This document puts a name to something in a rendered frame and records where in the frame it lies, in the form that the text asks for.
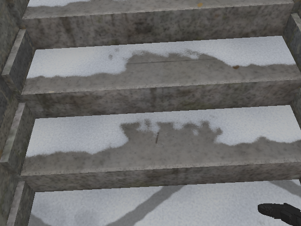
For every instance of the robot right hand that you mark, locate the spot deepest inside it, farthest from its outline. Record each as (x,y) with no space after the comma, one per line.
(286,212)

